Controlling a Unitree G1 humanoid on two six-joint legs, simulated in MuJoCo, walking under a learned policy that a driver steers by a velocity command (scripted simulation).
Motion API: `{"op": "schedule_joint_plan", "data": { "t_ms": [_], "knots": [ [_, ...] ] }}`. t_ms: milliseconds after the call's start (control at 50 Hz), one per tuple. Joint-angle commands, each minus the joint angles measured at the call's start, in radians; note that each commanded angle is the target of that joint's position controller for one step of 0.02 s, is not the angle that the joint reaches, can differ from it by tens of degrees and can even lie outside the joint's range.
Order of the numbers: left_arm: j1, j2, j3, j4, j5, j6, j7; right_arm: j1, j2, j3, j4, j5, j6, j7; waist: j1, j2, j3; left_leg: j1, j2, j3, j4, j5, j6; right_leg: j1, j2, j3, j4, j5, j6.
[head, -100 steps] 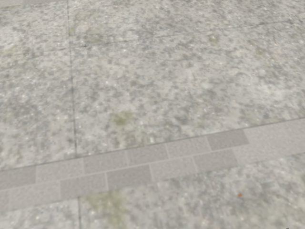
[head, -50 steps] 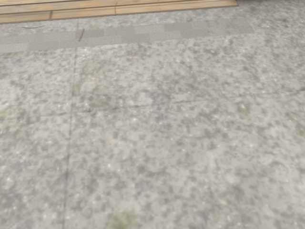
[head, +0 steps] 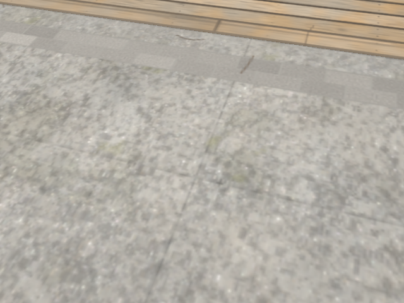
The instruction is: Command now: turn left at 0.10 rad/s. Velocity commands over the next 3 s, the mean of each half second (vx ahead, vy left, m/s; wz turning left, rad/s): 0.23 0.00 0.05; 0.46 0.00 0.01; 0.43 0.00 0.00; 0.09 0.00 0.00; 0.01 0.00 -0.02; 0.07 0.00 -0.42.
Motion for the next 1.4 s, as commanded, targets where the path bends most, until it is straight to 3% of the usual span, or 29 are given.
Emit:
{"op": "schedule_joint_plan", "data": {
  "t_ms": [20,60,100,120,140,200,320,380,400,420,440,460,480,580,660,740,800,840,860,880,900,920,940,980,1040,1100,1300,1360,1400],
  "knots": [
    [0.011,0.169,0.042,-0.023,0.004,-0.006,-0.003,0.059,-0.058,-0.003,0.001,0.006,-0.003,-0.009,-0.003,-0.202,-0.105,0.060,0.007,0.063,-0.175,0.049,0.008,0.093,-0.202,0.216,-0.106,0.210,-0.139],
    [-0.004,0.171,0.044,-0.012,-0.001,0.003,-0.004,0.090,-0.046,0.004,0.033,0.006,-0.014,-0.013,-0.031,-0.180,-0.100,0.152,0.014,0.085,-0.375,0.209,0.031,0.052,-0.188,0.213,-0.084,0.156,-0.107],
    [0.028,0.139,0.035,-0.001,-0.005,-0.001,-0.010,0.096,-0.079,0.009,0.050,-0.017,-0.036,-0.019,-0.021,-0.102,-0.129,0.288,0.114,-0.046,-0.464,0.261,0.067,-0.053,-0.164,0.210,-0.085,-0.058,-0.032],
    [0.045,0.125,0.035,-0.001,-0.014,0.001,-0.017,0.076,-0.134,-0.002,0.059,-0.020,-0.043,-0.016,0.014,-0.002,-0.087,0.208,0.167,-0.126,-0.450,0.061,0.114,-0.090,-0.067,0.125,-0.071,-0.255,-0.010],
    [-0.011,0.136,0.040,-0.003,-0.005,0.007,-0.020,0.089,-0.139,-0.008,0.076,-0.012,-0.045,-0.006,-0.022,0.069,-0.024,0.086,0.194,-0.184,-0.503,-0.183,0.163,-0.077,0.000,0.040,0.032,-0.297,-0.008],
    [-0.055,0.133,0.049,-0.018,0.010,-0.001,-0.034,0.090,-0.144,-0.016,0.085,-0.018,-0.058,-0.005,-0.044,0.186,0.106,0.037,0.318,-0.350,-0.671,-0.314,0.242,-0.202,0.001,-0.040,0.290,-0.239,-0.010],
    [-0.068,0.109,0.054,-0.028,0.006,-0.045,-0.057,0.133,-0.132,-0.026,0.119,-0.010,-0.104,0.002,-0.040,0.118,0.052,0.167,0.270,-0.211,-0.601,0.026,0.246,-0.176,-0.028,-0.067,0.209,-0.231,-0.014],
    [0.129,0.111,0.067,0.050,0.002,-0.051,-0.043,0.093,-0.124,-0.029,0.111,-0.004,-0.108,0.006,0.058,0.047,0.015,-0.072,0.205,-0.118,-0.449,0.094,0.197,0.232,0.022,-0.103,-0.002,-0.109,-0.019],
    [0.251,0.163,0.084,0.084,0.008,-0.060,-0.030,0.070,-0.085,-0.017,0.094,-0.010,-0.117,0.009,0.113,-0.065,-0.031,-0.196,0.143,-0.041,-0.259,0.107,0.163,0.402,-0.088,0.047,-0.075,-0.199,-0.035],
    [0.368,0.297,0.114,0.101,0.009,-0.064,-0.024,0.044,0.003,0.008,0.044,0.000,-0.127,0.016,0.148,-0.336,-0.094,-0.379,0.008,0.109,0.064,-0.019,0.116,0.501,-0.346,0.482,-0.260,-0.523,-0.123],
    [0.361,0.265,0.108,0.121,0.010,-0.057,-0.029,0.012,-0.088,-0.013,0.037,-0.023,-0.124,0.016,0.114,-0.234,-0.013,-0.444,0.033,0.058,0.238,-0.076,0.133,0.373,-0.426,0.626,-0.301,-0.591,-0.183],
    [0.255,0.209,0.092,0.091,0.008,-0.058,-0.035,0.011,-0.092,-0.017,0.041,-0.024,-0.125,0.026,0.050,-0.125,0.062,-0.459,0.092,0.027,0.304,0.014,0.149,0.287,-0.392,0.547,-0.298,-0.573,-0.183],
    [0.181,0.169,0.082,0.070,0.006,-0.065,-0.039,0.030,-0.073,-0.012,0.056,-0.020,-0.129,0.039,0.016,-0.091,0.077,-0.433,0.123,0.035,0.304,0.099,0.146,0.235,-0.341,0.453,-0.307,-0.471,-0.166],
    [0.235,0.129,0.064,0.118,-0.003,-0.096,-0.036,-0.014,-0.041,-0.003,0.048,-0.032,-0.118,0.059,0.000,-0.110,0.020,-0.425,0.152,0.121,0.262,0.270,0.086,0.274,-0.236,0.169,-0.299,0.117,-0.144],
    [0.283,0.113,0.055,0.156,-0.005,-0.094,-0.032,-0.176,-0.010,0.013,-0.019,-0.029,-0.114,0.063,0.025,-0.109,0.050,-0.444,0.140,0.169,0.088,0.347,0.052,0.251,-0.210,0.079,-0.295,0.289,-0.153],
    [0.294,0.129,0.057,0.179,-0.003,-0.098,-0.028,-0.264,-0.006,0.023,-0.064,-0.019,-0.114,0.062,0.033,-0.127,0.063,-0.310,0.108,0.199,-0.115,0.421,0.076,0.221,-0.220,0.042,-0.296,0.375,-0.141],
    [0.264,0.140,0.060,0.190,-0.003,-0.097,-0.023,-0.216,-0.032,0.011,-0.062,-0.019,-0.119,0.049,-0.009,-0.117,0.038,-0.205,0.079,0.199,-0.173,0.387,0.125,0.282,-0.251,0.025,-0.214,0.598,-0.120],
    [0.237,0.153,0.064,0.192,0.001,-0.089,-0.021,-0.009,-0.063,-0.010,0.003,-0.021,-0.130,0.033,-0.096,-0.106,-0.077,0.019,0.022,0.216,-0.233,0.346,0.162,0.300,-0.225,-0.011,0.045,0.808,-0.090],
    [0.242,0.145,0.060,0.189,0.000,-0.085,-0.022,0.149,-0.096,-0.027,0.054,-0.032,-0.138,0.022,-0.152,-0.080,-0.163,0.234,0.051,0.183,-0.264,0.333,0.186,0.195,-0.185,-0.038,0.259,0.693,-0.074],
    [0.288,0.076,0.042,0.158,-0.014,-0.084,-0.028,0.289,-0.189,-0.051,0.071,-0.058,-0.143,0.009,-0.164,0.066,-0.292,0.485,0.320,-0.151,-0.302,0.136,0.251,-0.050,-0.105,-0.086,0.601,0.297,-0.047],
    [0.371,0.027,0.040,0.161,-0.024,-0.081,-0.032,0.283,-0.227,-0.059,0.071,-0.047,-0.135,0.018,-0.108,0.204,-0.363,0.581,0.503,-0.604,-0.469,0.072,0.354,-0.302,0.062,-0.025,0.872,-0.384,-0.032],
    [0.272,0.113,0.063,0.152,-0.006,-0.076,-0.027,0.175,-0.175,-0.053,0.062,-0.010,-0.129,0.023,-0.082,0.070,-0.226,0.455,0.443,-0.538,-0.507,-0.025,0.321,-0.376,-0.009,0.061,0.917,-0.296,-0.053],
    [0.204,0.115,0.066,0.132,-0.005,-0.083,-0.034,0.077,-0.107,-0.035,0.041,-0.002,-0.133,0.026,-0.051,0.031,-0.102,0.300,0.408,-0.379,-0.537,0.014,0.295,-0.376,-0.055,0.048,0.869,-0.191,-0.059],
    [0.178,0.083,0.063,0.136,0.009,-0.076,-0.041,0.031,-0.044,-0.017,0.049,-0.006,-0.150,0.025,0.001,0.018,-0.035,0.134,0.320,-0.201,-0.587,0.218,0.247,-0.288,-0.109,0.036,0.769,-0.118,-0.051],
    [0.182,0.049,0.059,0.140,0.019,-0.046,-0.058,0.093,-0.030,-0.010,0.088,-0.003,-0.174,0.022,0.032,0.019,-0.039,0.081,0.279,-0.085,-0.622,0.388,0.242,-0.243,-0.124,0.011,0.709,-0.090,-0.021],
    [0.060,0.056,0.062,0.102,0.020,-0.032,-0.063,0.154,-0.050,-0.013,0.113,0.000,-0.179,0.020,0.017,0.010,0.005,0.107,0.262,-0.033,-0.667,0.396,0.242,-0.362,-0.148,-0.016,0.628,0.004,0.008],
    [-0.264,0.035,0.043,-0.009,0.007,-0.045,-0.061,0.337,-0.035,0.003,0.180,-0.010,-0.168,0.004,-0.073,0.024,0.042,0.335,0.253,0.059,-0.613,0.729,0.219,-0.437,-0.090,-0.102,0.234,0.162,0.012],
    [-0.226,0.028,0.040,-0.001,0.008,-0.064,-0.051,0.318,-0.031,0.007,0.192,-0.020,-0.161,-0.007,-0.042,0.035,0.030,0.372,0.256,0.096,-0.485,1.073,0.199,-0.324,-0.037,-0.125,0.152,0.098,-0.025],
    [-0.033,0.061,0.055,0.068,0.011,-0.083,-0.034,0.284,-0.046,0.004,0.191,-0.018,-0.162,-0.012,0.031,0.057,-0.062,0.380,0.238,0.095,-0.290,1.256,0.165,-0.119,0.023,-0.124,0.091,0.092,-0.060]
  ]
}}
